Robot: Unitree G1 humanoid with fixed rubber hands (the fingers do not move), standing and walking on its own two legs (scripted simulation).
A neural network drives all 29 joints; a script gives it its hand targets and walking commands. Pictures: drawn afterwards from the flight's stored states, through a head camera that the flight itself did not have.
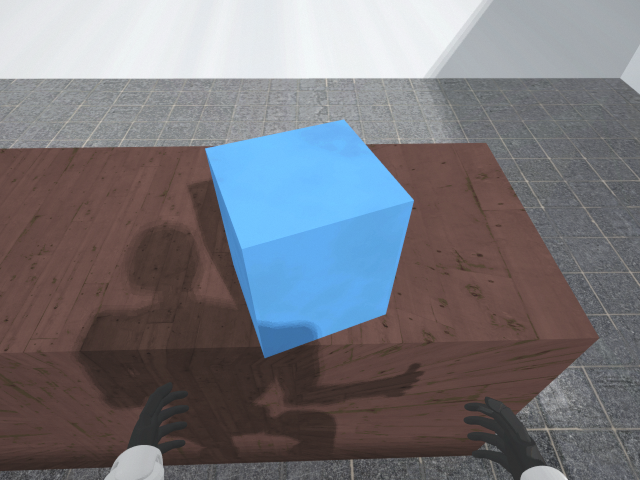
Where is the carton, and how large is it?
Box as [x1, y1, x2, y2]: [205, 120, 413, 357]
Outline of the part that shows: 344,120 205,148 233,264 264,357 384,314 386,311 413,200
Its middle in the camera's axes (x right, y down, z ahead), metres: -0.02 -0.01 +0.59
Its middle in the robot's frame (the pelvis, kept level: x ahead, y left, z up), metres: +0.44 +0.03 +0.05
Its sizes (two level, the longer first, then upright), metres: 0.210 0.200 0.250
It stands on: a pedestal, 0.69 m high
